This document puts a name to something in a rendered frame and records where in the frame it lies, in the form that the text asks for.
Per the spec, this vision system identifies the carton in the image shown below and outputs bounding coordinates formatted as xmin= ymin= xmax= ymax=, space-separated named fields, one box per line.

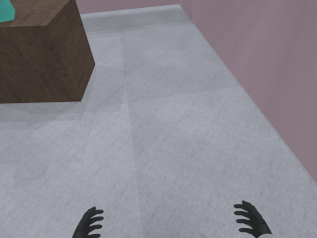
xmin=0 ymin=0 xmax=16 ymax=23

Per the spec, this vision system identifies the left robot hand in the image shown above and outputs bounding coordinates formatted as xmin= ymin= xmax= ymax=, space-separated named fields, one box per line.
xmin=72 ymin=206 xmax=104 ymax=238

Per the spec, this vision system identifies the right robot hand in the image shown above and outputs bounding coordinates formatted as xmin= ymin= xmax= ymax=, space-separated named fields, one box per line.
xmin=234 ymin=200 xmax=272 ymax=238

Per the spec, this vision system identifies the pedestal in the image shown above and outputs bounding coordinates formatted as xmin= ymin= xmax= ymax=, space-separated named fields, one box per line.
xmin=0 ymin=0 xmax=95 ymax=104

